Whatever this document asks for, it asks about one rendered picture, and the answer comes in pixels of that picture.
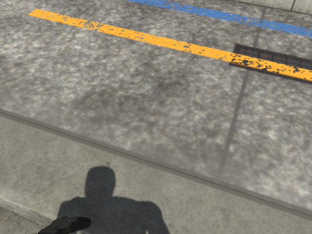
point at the robot left hand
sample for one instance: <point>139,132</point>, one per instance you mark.
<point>66,225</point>

